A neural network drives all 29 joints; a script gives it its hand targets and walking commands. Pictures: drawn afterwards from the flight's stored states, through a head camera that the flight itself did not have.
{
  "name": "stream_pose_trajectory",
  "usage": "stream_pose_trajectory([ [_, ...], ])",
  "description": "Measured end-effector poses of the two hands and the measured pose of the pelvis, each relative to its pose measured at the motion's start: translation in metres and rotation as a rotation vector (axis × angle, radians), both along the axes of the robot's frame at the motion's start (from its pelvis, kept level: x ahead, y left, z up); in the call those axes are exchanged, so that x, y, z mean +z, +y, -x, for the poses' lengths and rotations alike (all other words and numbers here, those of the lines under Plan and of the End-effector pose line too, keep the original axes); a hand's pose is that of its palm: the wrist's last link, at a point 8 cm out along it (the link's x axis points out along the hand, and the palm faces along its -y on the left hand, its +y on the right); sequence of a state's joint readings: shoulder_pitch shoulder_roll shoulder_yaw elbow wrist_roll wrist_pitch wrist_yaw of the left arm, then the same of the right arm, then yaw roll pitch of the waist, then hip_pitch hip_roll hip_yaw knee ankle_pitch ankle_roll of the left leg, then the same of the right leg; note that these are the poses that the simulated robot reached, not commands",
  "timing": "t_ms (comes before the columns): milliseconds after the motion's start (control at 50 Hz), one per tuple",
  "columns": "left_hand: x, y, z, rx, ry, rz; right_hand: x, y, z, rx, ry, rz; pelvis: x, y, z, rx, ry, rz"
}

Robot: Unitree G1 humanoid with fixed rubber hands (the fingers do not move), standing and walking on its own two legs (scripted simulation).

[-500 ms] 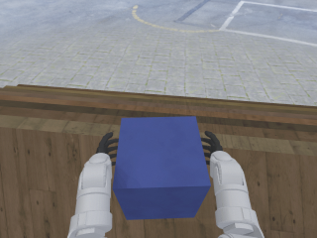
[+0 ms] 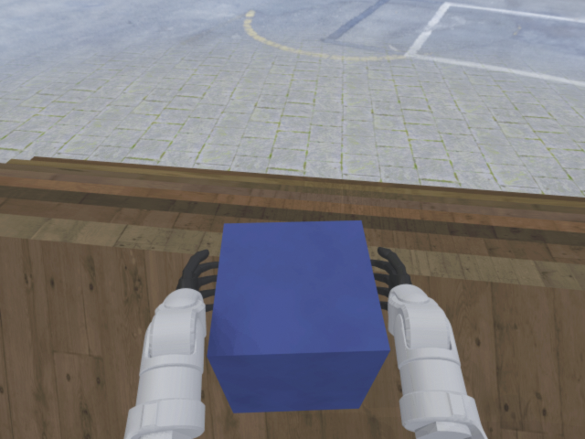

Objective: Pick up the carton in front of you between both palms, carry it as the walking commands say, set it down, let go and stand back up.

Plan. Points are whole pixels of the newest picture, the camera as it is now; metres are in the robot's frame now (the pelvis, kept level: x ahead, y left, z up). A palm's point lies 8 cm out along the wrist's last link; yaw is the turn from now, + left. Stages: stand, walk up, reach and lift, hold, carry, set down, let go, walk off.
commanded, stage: hold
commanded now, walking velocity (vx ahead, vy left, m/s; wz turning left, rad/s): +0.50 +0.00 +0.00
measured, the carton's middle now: (294, 320) +0.29 +0.00 -0.03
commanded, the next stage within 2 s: carry in 0.02 s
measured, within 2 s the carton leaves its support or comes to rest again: neither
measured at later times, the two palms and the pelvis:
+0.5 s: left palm (201, 240) +0.38 +0.15 +0.07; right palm (389, 234) +0.39 -0.15 +0.07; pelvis +0.13 +0.00 -0.02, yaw +1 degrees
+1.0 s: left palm (242, 151) +0.66 +0.10 +0.06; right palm (377, 148) +0.67 -0.20 +0.05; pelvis +0.41 -0.06 -0.03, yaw +1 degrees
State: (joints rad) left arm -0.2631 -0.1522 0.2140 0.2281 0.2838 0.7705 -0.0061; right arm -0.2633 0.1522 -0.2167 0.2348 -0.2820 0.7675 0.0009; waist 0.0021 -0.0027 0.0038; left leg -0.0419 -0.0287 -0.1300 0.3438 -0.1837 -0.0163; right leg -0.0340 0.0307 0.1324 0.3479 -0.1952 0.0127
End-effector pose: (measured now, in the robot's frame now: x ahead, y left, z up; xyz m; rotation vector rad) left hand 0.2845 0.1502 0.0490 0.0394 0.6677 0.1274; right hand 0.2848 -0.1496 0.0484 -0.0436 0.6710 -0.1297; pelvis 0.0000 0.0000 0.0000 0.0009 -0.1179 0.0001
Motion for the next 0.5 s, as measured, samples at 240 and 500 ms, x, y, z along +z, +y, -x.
stream_pose_trajectory([
  [240, 0.014, 0.002, -0.028, 0.014, -0.083, 0.040, 0.016, 0.002, -0.026, -0.034, -0.084, -0.030, -0.015, 0.005, -0.028, -0.008, 0.147, 0.002],
  [500, 0.019, -0.004, -0.098, 0.059, -0.016, 0.088, 0.024, -0.004, -0.100, -0.053, -0.016, -0.061, -0.017, -0.004, -0.131, 0.013, 0.227, -0.012],
])
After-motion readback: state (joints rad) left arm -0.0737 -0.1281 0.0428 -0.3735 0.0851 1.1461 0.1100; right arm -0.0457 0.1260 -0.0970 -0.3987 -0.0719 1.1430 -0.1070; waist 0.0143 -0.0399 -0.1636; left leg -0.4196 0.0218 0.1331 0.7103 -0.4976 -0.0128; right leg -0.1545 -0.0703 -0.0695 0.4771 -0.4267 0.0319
